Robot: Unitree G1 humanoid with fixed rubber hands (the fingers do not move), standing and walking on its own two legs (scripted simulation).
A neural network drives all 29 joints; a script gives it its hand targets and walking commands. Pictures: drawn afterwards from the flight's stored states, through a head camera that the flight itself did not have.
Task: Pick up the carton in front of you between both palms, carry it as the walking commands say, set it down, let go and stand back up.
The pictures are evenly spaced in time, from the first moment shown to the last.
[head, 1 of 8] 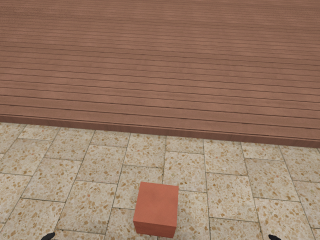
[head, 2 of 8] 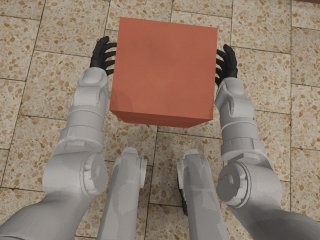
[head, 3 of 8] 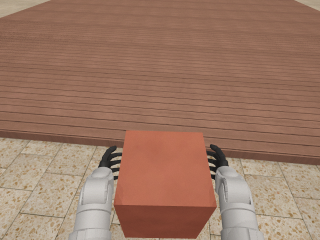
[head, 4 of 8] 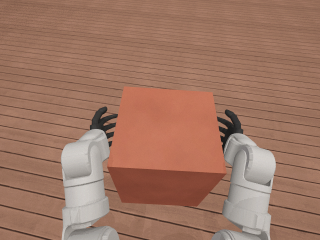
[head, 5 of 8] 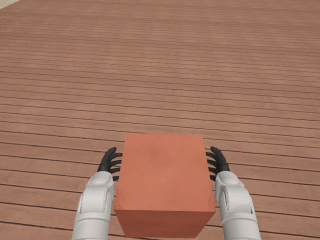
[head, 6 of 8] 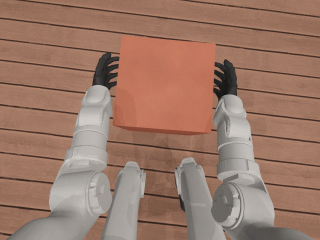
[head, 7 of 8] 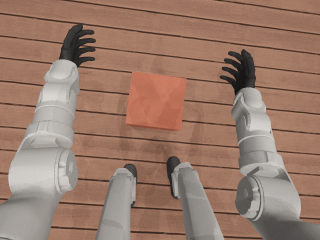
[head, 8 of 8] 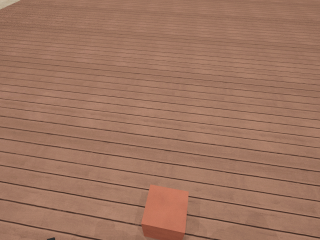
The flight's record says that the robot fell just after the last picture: no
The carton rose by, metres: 0.84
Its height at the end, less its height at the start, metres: +0.08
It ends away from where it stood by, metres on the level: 3.27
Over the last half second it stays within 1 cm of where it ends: yes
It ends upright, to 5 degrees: yes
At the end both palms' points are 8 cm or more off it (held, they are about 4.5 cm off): yes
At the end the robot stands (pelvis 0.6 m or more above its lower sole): yes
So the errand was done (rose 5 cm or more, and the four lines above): yes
